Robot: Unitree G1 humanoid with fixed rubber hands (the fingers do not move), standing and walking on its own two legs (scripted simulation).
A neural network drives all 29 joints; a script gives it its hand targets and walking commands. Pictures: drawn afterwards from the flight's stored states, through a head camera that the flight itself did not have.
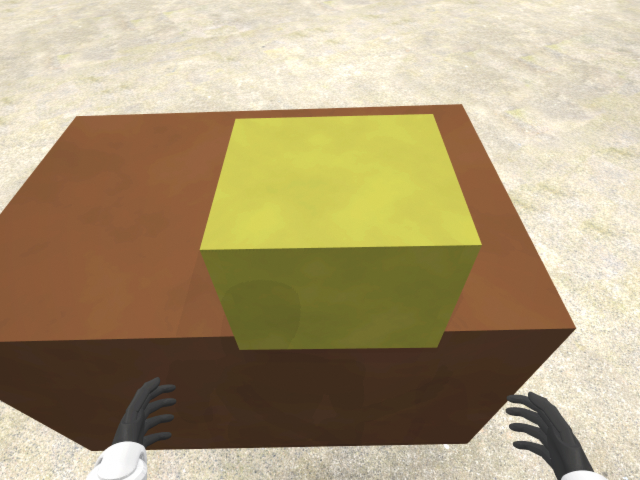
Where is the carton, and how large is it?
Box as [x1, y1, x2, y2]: [200, 114, 481, 349]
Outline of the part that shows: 432,114 235,119 200,246 200,251 239,349 437,346 481,244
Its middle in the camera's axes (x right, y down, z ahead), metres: +0.03 -0.02 +0.61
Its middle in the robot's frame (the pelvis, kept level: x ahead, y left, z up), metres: +0.46 +0.00 +0.03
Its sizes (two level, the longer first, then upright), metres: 0.313 0.276 0.244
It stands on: a pedestal, 0.68 m high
